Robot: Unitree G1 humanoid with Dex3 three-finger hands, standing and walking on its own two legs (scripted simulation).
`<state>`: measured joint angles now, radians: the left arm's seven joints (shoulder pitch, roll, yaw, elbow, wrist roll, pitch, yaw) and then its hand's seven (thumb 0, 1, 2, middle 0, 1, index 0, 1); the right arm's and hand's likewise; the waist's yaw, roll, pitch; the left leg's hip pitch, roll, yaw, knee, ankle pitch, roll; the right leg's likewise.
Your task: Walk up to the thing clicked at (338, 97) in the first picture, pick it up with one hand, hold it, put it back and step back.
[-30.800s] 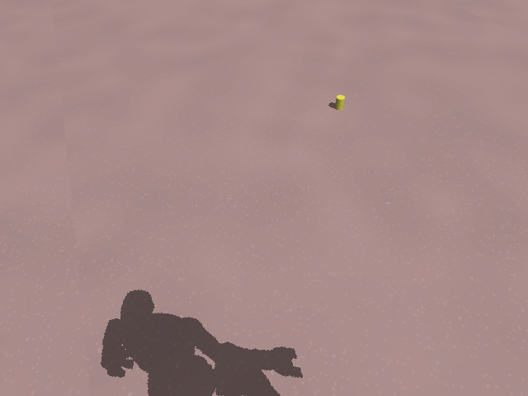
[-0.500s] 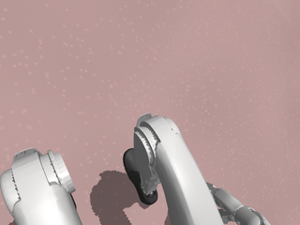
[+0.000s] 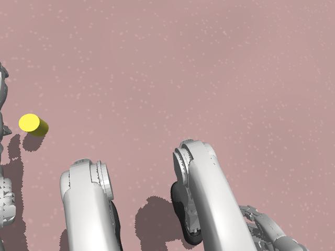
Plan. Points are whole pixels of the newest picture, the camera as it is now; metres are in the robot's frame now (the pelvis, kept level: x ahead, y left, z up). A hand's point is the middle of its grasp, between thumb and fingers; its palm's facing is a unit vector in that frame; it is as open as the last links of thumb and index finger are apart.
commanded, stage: withdraw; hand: left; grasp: from above
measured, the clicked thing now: (34, 125) +0.45 +0.34 -0.30
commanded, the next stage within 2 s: home in 0.48 s
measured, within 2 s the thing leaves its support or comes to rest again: neither
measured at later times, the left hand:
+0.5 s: hand (11, 117) +0.44 +0.34 -0.16, palm faces -0.43 -0.06 -0.90, open 14.1 cm
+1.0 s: hand out of the picture +0.36 +0.31 +0.00, palm faces -0.32 -0.46 -0.83, open 9.4 cm
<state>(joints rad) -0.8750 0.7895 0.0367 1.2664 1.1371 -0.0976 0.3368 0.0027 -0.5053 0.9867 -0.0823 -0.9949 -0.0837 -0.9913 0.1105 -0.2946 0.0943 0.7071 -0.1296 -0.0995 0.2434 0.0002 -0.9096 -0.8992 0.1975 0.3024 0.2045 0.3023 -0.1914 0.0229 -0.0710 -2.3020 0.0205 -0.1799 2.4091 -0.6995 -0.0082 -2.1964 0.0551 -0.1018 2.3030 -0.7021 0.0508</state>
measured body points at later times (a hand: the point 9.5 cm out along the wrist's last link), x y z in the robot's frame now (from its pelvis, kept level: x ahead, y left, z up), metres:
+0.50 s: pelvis -0.02 +0.00 +0.00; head +0.22 +0.09 +0.37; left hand +0.46 +0.34 -0.11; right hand +0.04 -0.28 -0.09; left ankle +0.07 +0.13 -0.30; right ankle +0.10 -0.12 -0.30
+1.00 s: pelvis +0.00 +0.00 +0.11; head +0.18 +0.05 +0.51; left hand +0.37 +0.33 +0.04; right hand +0.14 -0.25 -0.02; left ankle +0.07 +0.13 -0.30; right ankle +0.10 -0.13 -0.30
